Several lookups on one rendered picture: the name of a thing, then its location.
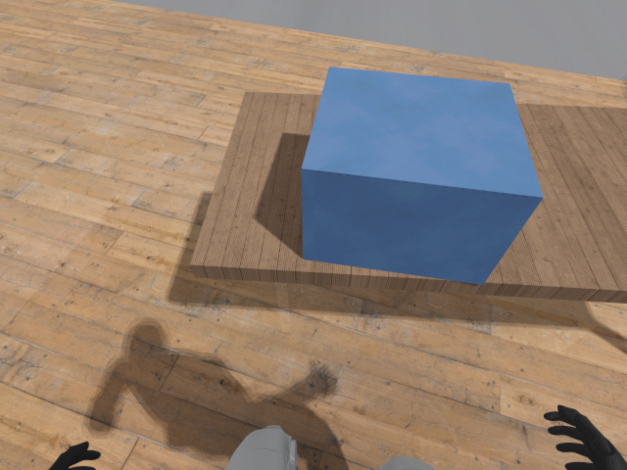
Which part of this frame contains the robot left hand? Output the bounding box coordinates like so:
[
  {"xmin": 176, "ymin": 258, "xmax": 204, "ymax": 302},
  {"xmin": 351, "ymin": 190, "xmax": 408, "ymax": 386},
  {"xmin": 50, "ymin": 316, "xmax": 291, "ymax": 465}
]
[{"xmin": 49, "ymin": 442, "xmax": 101, "ymax": 470}]

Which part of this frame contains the left robot thigh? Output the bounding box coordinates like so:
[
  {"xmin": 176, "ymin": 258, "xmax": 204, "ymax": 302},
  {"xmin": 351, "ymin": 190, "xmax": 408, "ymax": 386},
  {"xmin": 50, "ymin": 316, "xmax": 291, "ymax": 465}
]
[{"xmin": 225, "ymin": 428, "xmax": 297, "ymax": 470}]

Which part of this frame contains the table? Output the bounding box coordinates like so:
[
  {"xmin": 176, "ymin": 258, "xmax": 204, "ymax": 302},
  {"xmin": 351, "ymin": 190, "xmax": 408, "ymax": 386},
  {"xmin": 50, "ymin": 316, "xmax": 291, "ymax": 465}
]
[{"xmin": 190, "ymin": 91, "xmax": 627, "ymax": 304}]

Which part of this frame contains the carton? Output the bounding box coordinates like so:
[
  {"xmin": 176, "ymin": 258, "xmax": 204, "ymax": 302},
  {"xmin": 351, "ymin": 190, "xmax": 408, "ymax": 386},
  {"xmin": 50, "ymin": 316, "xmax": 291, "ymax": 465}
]
[{"xmin": 301, "ymin": 67, "xmax": 544, "ymax": 285}]

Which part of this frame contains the robot right hand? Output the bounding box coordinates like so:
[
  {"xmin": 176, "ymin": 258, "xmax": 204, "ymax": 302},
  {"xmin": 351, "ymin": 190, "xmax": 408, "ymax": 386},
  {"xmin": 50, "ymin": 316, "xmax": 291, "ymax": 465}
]
[{"xmin": 544, "ymin": 405, "xmax": 627, "ymax": 470}]

